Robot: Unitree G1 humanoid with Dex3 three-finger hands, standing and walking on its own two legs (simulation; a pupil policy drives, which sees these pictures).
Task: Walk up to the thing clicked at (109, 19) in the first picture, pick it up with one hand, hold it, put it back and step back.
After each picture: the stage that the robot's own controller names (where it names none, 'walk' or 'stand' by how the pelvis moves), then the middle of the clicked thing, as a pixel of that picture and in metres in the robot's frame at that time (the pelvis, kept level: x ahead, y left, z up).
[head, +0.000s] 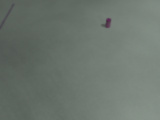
stand; (108, 23) +1.74 -0.36 -0.72
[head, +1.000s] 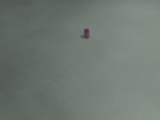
walk; (86, 33) +1.64 +0.04 -0.70
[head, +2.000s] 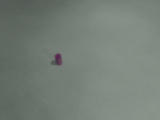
walk; (58, 59) +1.10 +0.28 -0.71
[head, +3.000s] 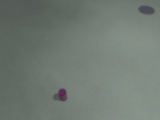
walk; (63, 95) +0.65 +0.22 -0.71
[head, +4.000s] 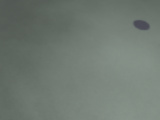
walk; out of the picture +0.40 +0.17 -0.71
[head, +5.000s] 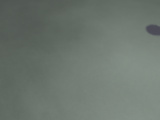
stand; out of the picture +0.34 +0.18 -0.72
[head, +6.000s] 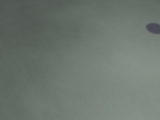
stand; out of the picture +0.34 +0.19 -0.73
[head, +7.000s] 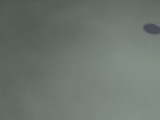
stand; out of the picture +0.35 +0.20 -0.73
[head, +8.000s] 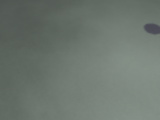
stand; out of the picture +0.33 +0.20 -0.73
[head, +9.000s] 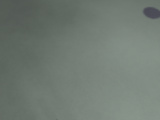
go down; out of the picture +0.35 +0.19 -0.71
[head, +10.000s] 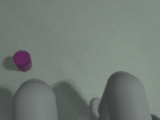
go down; (23, 61) +0.44 +0.21 -0.29
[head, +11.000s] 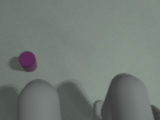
close in; (28, 62) +0.44 +0.20 -0.29
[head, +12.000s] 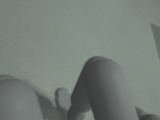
close in; out of the picture +0.43 +0.24 -0.23
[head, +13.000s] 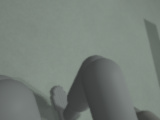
close; out of the picture +0.42 +0.25 -0.23
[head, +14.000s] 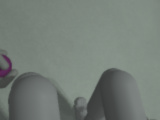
lift; (0, 70) +0.35 +0.23 -0.17
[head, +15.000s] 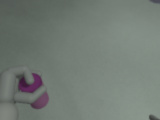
lift; (35, 92) +0.32 +0.17 +0.00
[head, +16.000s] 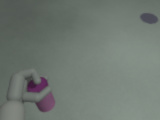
hold; (42, 95) +0.32 +0.16 -0.01
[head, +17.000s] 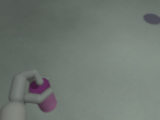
hold; (44, 95) +0.32 +0.16 -0.02
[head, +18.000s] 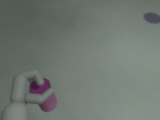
crouch; (44, 95) +0.32 +0.15 -0.02
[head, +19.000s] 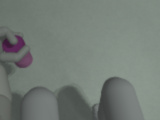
crouch; (19, 52) +0.45 +0.19 -0.11
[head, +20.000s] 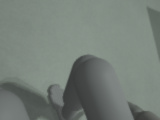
lower; out of the picture +0.45 +0.25 -0.23
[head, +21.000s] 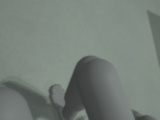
lower; out of the picture +0.44 +0.25 -0.24
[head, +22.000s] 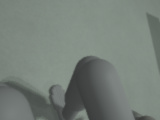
lower; out of the picture +0.44 +0.25 -0.24
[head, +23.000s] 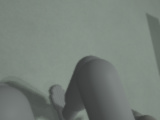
lower; out of the picture +0.44 +0.25 -0.24
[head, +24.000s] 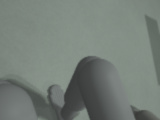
open; out of the picture +0.43 +0.24 -0.24
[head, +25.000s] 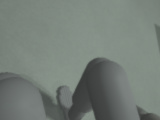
stand; out of the picture +0.43 +0.24 -0.23
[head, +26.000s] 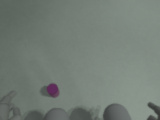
walk; (53, 90) +0.42 +0.17 -0.51
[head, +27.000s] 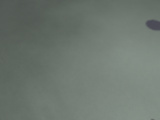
stand; out of the picture +0.37 +0.16 -0.67
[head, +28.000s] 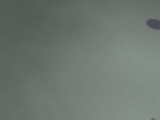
stand; out of the picture +0.38 +0.17 -0.67
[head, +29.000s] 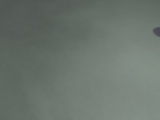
stand; out of the picture +0.39 +0.15 -0.72
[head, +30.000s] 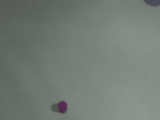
walk; (62, 107) +0.42 +0.11 -0.71
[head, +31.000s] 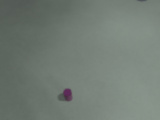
walk; (68, 95) +0.59 +0.17 -0.70
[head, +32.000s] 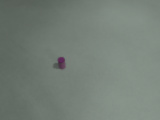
walk; (61, 63) +0.91 +0.22 -0.70
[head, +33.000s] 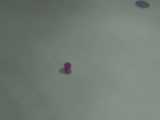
stand; (67, 68) +0.97 +0.17 -0.72
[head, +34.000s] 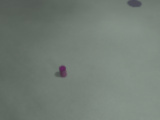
stand; (63, 71) +0.97 +0.22 -0.73
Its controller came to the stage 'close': yes
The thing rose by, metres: 0.70
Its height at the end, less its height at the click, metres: +0.00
